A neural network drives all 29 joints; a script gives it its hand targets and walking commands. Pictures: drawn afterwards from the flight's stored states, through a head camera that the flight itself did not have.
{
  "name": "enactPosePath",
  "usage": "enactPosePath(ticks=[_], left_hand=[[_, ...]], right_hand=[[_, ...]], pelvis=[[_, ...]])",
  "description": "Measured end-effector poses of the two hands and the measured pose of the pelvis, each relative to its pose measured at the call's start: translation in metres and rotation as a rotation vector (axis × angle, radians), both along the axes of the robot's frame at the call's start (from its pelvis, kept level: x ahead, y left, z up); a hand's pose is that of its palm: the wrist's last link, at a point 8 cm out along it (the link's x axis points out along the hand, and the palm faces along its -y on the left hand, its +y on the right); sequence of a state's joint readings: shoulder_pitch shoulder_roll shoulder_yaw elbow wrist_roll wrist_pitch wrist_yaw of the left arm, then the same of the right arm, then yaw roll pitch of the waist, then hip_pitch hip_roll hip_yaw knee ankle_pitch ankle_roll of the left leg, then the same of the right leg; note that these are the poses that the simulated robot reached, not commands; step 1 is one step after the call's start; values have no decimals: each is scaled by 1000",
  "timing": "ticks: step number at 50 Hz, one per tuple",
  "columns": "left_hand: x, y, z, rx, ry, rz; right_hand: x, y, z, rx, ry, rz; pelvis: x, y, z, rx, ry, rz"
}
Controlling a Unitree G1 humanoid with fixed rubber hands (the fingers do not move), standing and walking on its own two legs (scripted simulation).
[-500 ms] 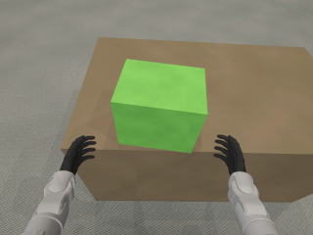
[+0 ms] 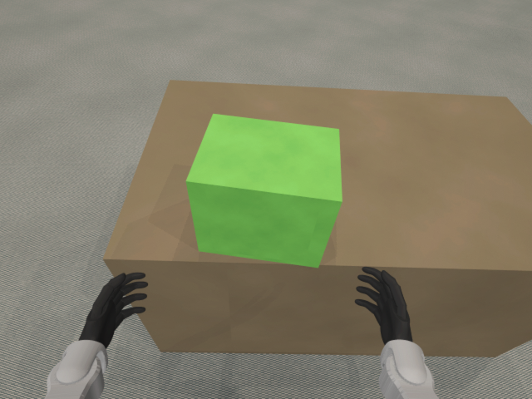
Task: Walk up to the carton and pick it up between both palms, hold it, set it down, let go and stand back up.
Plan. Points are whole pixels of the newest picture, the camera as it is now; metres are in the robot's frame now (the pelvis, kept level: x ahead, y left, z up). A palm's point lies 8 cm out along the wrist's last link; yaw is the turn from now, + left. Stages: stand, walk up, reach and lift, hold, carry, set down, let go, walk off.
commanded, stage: set down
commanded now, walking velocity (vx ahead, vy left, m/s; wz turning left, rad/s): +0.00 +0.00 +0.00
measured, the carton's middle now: (266, 192) +0.52 -0.02 -0.02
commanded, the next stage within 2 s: none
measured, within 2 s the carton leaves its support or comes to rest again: neither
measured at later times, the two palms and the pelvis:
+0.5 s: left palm (100, 364) +0.21 +0.23 -0.03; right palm (407, 343) +0.22 -0.21 -0.02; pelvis +0.00 -0.01 +0.00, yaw +0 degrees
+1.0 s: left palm (111, 359) +0.22 +0.22 -0.04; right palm (412, 353) +0.21 -0.22 -0.04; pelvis +0.02 -0.03 +0.01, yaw +0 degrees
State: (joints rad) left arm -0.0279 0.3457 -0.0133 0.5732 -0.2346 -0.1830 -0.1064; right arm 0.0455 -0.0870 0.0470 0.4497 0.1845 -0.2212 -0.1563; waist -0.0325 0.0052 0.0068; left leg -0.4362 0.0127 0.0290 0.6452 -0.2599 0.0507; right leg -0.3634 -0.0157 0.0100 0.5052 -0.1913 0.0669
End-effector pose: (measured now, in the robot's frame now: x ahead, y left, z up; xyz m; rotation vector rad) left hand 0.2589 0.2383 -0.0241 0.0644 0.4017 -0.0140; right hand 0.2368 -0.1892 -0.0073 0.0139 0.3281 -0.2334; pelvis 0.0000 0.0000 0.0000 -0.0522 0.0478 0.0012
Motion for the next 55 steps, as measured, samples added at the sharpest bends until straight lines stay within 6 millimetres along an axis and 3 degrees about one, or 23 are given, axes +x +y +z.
enactPosePath(ticks=[20, 43, 55], left_hand=[[-46, -3, -10, 21, 77, 25], [-34, -16, -13, 34, 161, 42], [-42, -20, -19, 39, 223, 44]], right_hand=[[-20, -13, -4, 22, 40, -11], [-24, -30, -25, 42, 145, -24], [-28, -33, -33, 51, 162, -13]], pelvis=[[0, -10, 3, 14, -94, 5], [20, -25, 7, 35, -71, 3], [26, -29, 8, 40, -62, 2]])
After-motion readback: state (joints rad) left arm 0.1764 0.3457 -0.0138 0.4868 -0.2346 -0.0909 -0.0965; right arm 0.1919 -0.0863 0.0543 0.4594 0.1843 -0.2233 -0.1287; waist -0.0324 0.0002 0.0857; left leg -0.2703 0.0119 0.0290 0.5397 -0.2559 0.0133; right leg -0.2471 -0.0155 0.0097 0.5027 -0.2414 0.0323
